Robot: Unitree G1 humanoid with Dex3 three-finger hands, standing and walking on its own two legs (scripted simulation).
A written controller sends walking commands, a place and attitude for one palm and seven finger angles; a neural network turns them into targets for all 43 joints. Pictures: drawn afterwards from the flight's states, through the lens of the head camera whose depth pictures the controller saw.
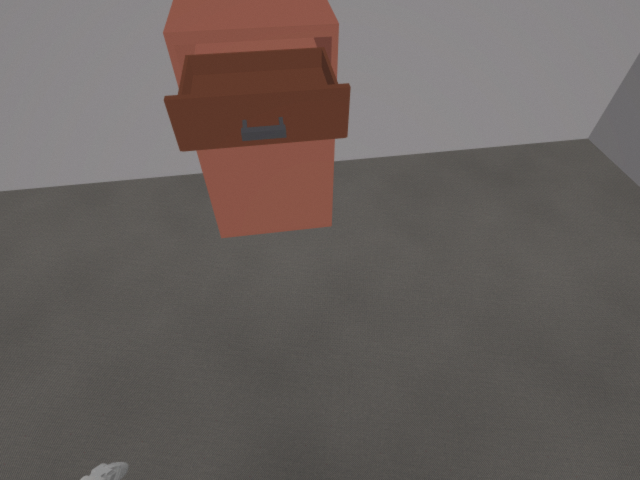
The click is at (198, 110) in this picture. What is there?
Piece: drawer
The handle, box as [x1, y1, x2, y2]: [241, 117, 286, 140]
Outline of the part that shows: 282,117 279,117 278,125 258,127 247,127 246,120 242,120 242,140 286,137 285,126 282,122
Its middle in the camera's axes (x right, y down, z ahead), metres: -0.14 -0.27 +0.93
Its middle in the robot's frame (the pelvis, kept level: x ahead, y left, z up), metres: +0.87 +0.18 -0.04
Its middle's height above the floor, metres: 0.73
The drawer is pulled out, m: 0.30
